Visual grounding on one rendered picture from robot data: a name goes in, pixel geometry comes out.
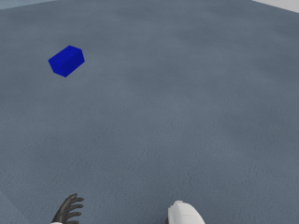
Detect left robot hand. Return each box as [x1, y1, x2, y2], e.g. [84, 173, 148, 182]
[51, 193, 84, 224]

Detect right robot thigh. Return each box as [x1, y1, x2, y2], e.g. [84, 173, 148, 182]
[168, 203, 206, 224]

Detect carton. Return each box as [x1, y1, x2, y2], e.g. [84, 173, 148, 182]
[48, 45, 85, 77]

